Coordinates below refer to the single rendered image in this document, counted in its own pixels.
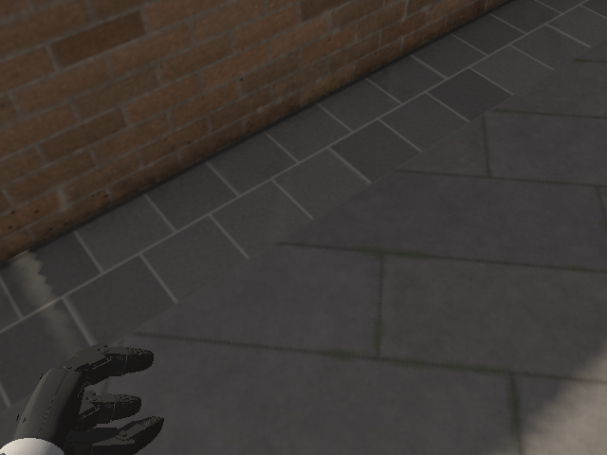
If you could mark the robot left hand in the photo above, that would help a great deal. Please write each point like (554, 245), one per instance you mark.
(60, 412)

